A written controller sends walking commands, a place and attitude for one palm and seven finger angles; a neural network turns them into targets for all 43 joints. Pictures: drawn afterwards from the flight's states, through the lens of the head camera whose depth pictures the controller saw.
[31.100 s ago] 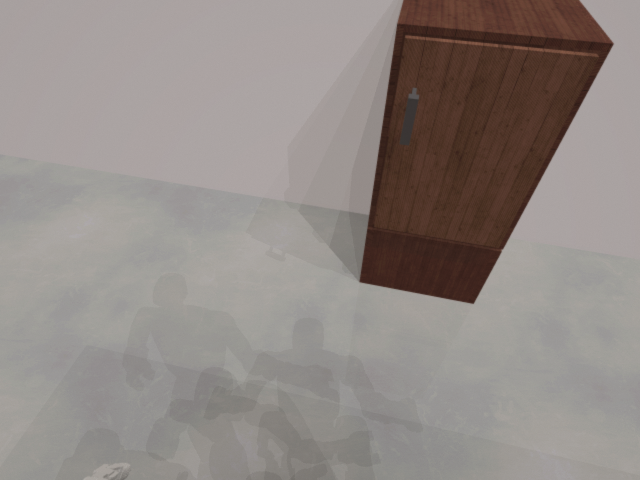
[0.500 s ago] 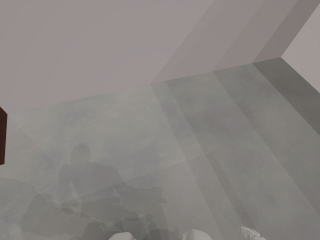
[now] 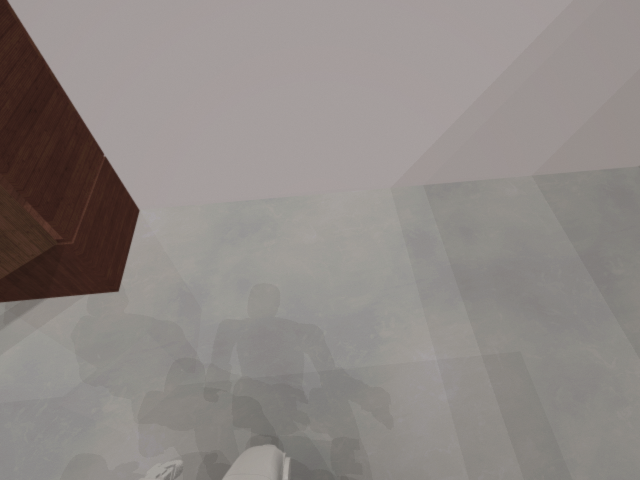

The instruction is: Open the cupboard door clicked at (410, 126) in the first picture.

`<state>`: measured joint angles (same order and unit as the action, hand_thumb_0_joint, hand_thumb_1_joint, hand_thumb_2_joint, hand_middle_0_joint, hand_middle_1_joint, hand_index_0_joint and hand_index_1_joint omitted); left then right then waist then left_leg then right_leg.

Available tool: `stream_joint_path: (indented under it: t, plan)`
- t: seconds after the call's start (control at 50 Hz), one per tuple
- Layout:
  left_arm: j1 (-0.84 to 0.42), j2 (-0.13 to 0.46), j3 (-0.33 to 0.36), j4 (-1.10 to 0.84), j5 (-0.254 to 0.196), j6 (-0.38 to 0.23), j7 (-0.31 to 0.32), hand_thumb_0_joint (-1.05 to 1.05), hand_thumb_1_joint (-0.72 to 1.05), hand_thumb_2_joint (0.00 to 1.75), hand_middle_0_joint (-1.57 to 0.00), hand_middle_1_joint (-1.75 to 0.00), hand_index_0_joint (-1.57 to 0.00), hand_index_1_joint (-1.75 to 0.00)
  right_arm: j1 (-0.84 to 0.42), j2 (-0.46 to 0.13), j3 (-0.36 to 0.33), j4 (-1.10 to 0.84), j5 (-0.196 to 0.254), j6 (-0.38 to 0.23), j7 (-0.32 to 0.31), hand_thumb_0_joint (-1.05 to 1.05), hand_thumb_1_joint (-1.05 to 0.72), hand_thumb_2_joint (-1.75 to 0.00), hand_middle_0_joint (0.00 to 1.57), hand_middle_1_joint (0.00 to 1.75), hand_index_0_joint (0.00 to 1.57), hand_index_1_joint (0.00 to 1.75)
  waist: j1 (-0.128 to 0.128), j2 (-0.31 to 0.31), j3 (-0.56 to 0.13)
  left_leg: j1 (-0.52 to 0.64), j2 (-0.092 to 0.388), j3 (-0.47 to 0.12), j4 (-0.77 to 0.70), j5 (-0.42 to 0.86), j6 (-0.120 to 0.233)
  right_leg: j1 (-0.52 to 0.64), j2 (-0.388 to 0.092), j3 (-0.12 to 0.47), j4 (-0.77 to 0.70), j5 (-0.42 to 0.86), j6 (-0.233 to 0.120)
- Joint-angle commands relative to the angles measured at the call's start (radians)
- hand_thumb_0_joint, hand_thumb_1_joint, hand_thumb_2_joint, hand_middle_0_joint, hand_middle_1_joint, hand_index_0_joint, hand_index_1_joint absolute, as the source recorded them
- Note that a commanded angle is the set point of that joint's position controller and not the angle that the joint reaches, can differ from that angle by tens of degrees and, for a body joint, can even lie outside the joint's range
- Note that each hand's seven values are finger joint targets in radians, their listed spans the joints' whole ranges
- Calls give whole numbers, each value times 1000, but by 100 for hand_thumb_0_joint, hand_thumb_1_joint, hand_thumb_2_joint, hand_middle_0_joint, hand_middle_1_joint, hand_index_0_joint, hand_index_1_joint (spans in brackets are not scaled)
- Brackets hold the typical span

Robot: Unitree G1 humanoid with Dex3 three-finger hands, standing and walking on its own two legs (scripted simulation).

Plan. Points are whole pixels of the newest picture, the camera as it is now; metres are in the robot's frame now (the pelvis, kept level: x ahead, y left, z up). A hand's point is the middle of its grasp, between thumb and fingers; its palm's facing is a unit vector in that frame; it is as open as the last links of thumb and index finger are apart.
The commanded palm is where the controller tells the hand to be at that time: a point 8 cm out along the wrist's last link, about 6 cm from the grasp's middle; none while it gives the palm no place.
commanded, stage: turn to face it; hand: left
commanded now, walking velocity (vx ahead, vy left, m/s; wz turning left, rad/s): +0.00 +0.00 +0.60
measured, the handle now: out of the picture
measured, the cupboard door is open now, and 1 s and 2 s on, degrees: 42 42 42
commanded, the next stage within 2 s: take the last steps up to it in 1.30 s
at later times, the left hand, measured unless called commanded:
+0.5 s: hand out of the picture +0.04 +0.26 -0.16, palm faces +0.32 -0.91 -0.26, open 7.4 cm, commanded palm none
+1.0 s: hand out of the picture -0.02 +0.18 -0.17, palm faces +0.59 -0.77 -0.23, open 7.4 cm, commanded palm none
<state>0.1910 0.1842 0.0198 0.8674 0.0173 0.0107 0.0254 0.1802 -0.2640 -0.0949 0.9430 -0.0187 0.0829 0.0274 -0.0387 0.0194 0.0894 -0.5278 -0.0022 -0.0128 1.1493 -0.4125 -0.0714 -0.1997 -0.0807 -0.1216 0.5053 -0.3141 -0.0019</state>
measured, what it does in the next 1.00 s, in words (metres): steps on the spot, turning left: left foot, then right foot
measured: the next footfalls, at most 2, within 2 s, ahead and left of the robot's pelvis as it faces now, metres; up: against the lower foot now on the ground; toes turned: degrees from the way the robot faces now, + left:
left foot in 0.22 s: +0.04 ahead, +0.13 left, +0.00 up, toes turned +14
right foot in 0.66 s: +0.10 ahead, -0.12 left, +0.00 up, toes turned +23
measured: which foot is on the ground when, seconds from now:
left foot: up 0.00-0.20, down 0.22-0.66, up 0.68-1.00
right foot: down 0.00-0.22, up 0.24-0.64, down 0.66-1.00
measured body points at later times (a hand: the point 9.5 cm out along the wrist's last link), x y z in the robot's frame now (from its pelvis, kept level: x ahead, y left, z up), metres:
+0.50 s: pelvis +0.01 +0.02 +0.00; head +0.06 +0.06 +0.45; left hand +0.02 +0.31 -0.14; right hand +0.18 -0.19 -0.13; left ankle +0.00 +0.12 -0.74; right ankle +0.05 -0.15 -0.67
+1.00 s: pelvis +0.05 +0.00 -0.01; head +0.10 +0.04 +0.44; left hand -0.05 +0.22 -0.16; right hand +0.29 -0.16 -0.15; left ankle -0.01 +0.11 -0.72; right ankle +0.06 -0.13 -0.74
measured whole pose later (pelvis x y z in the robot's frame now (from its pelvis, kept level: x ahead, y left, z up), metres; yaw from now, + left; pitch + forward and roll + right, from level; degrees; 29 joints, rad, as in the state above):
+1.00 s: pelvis +0.05 +0.00 -0.01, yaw +37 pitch +1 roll +2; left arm 0.25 0.20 0.03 0.90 0.03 0.00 0.02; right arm 0.11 -0.25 -0.07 0.94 -0.02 0.07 0.03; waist 0.00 -0.04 0.12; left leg -0.38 0.01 0.07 0.73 -0.39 -0.05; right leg -0.15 -0.14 -0.22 0.57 -0.41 0.03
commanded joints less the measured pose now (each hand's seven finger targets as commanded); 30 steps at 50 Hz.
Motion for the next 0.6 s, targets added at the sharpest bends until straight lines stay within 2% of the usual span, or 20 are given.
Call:
stream_joint_path:
  t: [0.0, 0.08, 0.1, 0.12, 0.14, 0.16, 0.18, 0.2, 0.22, 0.24, 0.26, 0.3, 0.32, 0.36, 0.44, 0.48, 0.52, 0.54, 0.58]
  plan:
    - [81, 203, 65, -47, 3, -26, 13, 0, 90, 90, -20, -30, -20, -30, -103, -30, 7, -101, 9, -24, 2, 0, -90, -90, 20, 30, 20, 30, 64, -180, -102, -47, 25, 55, -153, -22, -10, 195, -246, 82, -110, 676, -99]
    - [111, 232, 79, -27, 13, -20, 9, 0, 90, 90, -20, -30, -20, -30, -138, -19, 18, -117, 11, -36, 5, 0, -90, -90, 20, 30, 20, 30, 87, -236, -114, 54, 14, 109, -366, -41, 11, 200, -274, 56, -52, 704, -103]
    - [105, 244, 84, -28, 12, -19, 7, 0, 90, 90, -20, -30, -20, -30, -127, -24, 19, -120, 13, -39, 4, 0, -90, -90, 20, 30, 20, 30, 80, -239, -113, 87, 9, 121, -409, -28, 19, 182, -285, 42, -35, 699, -101]
    - [98, 247, 85, -27, 11, -18, 4, 0, 90, 90, -20, -30, -20, -30, -108, -27, 18, -117, 12, -42, 2, 0, -90, -90, 20, 30, 20, 30, 69, -238, -118, 132, -2, 134, -464, 8, 27, 160, -280, 27, -8, 693, -87]
    - [84, 251, 88, -27, 6, -17, 1, 0, 90, 90, -20, -30, -20, -30, -71, -41, 16, -109, 10, -46, 1, 0, -90, -90, 20, 30, 20, 30, 45, -224, -139, 206, -12, 140, -544, 77, 36, 133, -270, -2, 45, 669, -63]
    - [69, 249, 88, -31, -1, -14, -3, 0, 90, 90, -20, -30, -20, -30, -11, -69, 7, -95, 6, -52, -1, 0, -90, -90, 20, 30, 20, 30, 7, -173, -163, 339, -9, 126, -656, 196, 51, 55, -256, -36, 146, 602, -25]
    - [63, 210, 81, -48, -6, -10, -8, 0, 90, 90, -20, -30, -20, -30, 63, -150, -14, -83, 0, -59, -4, 0, -90, -90, 20, 30, 20, 30, -33, 29, -224, 529, 134, -62, -710, 414, 111, -127, -183, -78, 343, 339, 35]
    - [14, 136, 58, -95, -13, -5, -12, 0, 90, 90, -20, -30, -20, -30, 148, -262, -43, -73, -3, -62, -14, 0, -90, -90, 20, 30, 20, 30, -81, 313, -244, 621, 413, -442, -752, 863, 276, -390, -38, -51, 587, -358, 103]
    - [-37, 164, 59, -109, -4, 13, -3, 0, 90, 90, -20, -30, -20, -30, 181, -272, -39, -49, 2, -54, -24, 0, -90, -90, 20, 30, 20, 30, -80, 180, -256, 589, 449, -417, -741, 871, 335, -406, -47, 92, 674, -370, 80]
    - [-60, 168, 62, -102, 0, 20, 0, 0, 90, 90, -20, -30, -20, -30, 133, -243, -32, -62, -1, -57, -32, 0, -90, -90, 20, 30, 20, 30, -62, 136, -205, 508, 394, -364, -776, 667, 311, -409, -60, 111, 694, -300, 76]
    - [-61, 159, 67, -86, 0, 20, -3, 0, 90, 90, -20, -30, -20, -30, 70, -216, -26, -85, -3, -61, -41, 0, -90, -90, 20, 30, 20, 30, -37, 178, -170, 436, 329, -343, -789, 555, 283, -409, -56, 122, 697, -229, 80]
    - [-25, 167, 70, -51, 3, 25, -15, 0, 90, 90, -20, -30, -20, -30, -26, -170, -7, -106, -4, -65, -45, 0, -90, -90, 20, 30, 20, 30, 14, 150, -109, 332, 256, -251, -819, 448, 234, -367, -45, 136, 686, -113, 86]
    - [-8, 162, 71, -42, 5, 26, -18, 0, 90, 90, -20, -30, -20, -30, -33, -162, -3, -107, -3, -69, -45, 0, -90, -90, 20, 30, 20, 30, 27, 116, -108, 331, 233, -238, -823, 437, 224, -354, -34, 131, 663, -85, 86]
    - [1, 155, 69, -39, 2, 26, -19, 0, 90, 90, -20, -30, -20, -30, -28, -167, -5, -106, -2, -71, -43, 0, -90, -90, 20, 30, 20, 30, 32, 90, -121, 340, 218, -233, -824, 427, 225, -331, -19, 123, 590, -77, 90]
    - [-42, 150, 65, -60, 1, 25, -16, 0, 90, 90, -20, -30, -20, -30, -1, -176, -12, -95, -5, -66, -39, 0, -90, -90, 20, 30, 20, 30, 18, 106, -114, 326, 211, -288, -829, 357, 236, -293, 8, 119, 458, -93, 91]
    - [-58, 148, 62, -73, 1, 21, -15, 0, 90, 90, -20, -30, -20, -30, 0, -176, -17, -93, -8, -63, -36, 0, -90, -90, 20, 30, 20, 30, 14, 127, -122, 326, 200, -306, -815, 360, 234, -257, 28, 112, 372, -106, 87]
    - [-60, 144, 59, -80, -4, 16, -12, 0, 90, 90, -20, -30, -20, -30, 4, -175, -22, -94, -9, -60, -36, 0, -90, -90, 20, 30, 20, 30, 13, 151, -138, 323, 189, -340, -785, 437, 233, -202, 52, 107, 282, -114, 79]
    - [-47, 144, 60, -81, -7, 13, -11, 0, 90, 90, -20, -30, -20, -30, -1, -177, -24, -97, -8, -58, -37, 0, -90, -90, 20, 30, 20, 30, 16, 170, -150, 320, 183, -352, -767, 480, 230, -165, 66, 104, 240, -109, 74]
    - [8, 155, 64, -66, -9, 4, -7, 0, 90, 90, -20, -30, -20, -30, -31, -168, -27, -106, -1, -55, -37, 0, -90, -90, 20, 30, 20, 30, 47, 160, -161, 250, 151, -353, -714, 497, 204, -30, 84, 98, 86, -18, 68]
